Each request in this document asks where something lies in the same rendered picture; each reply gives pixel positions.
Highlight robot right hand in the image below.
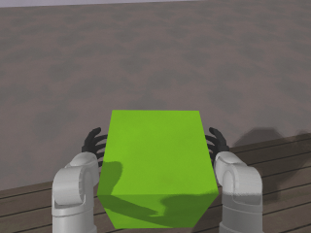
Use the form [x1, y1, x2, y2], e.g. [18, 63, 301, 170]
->
[205, 127, 229, 169]

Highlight carton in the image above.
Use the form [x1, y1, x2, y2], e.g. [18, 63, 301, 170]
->
[96, 110, 219, 229]

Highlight robot left hand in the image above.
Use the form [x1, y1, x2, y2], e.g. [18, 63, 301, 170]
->
[82, 127, 108, 167]

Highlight left robot forearm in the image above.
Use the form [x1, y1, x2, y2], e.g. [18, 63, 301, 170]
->
[52, 151, 100, 233]

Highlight right robot forearm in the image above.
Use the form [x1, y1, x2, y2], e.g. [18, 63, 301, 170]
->
[213, 151, 264, 233]

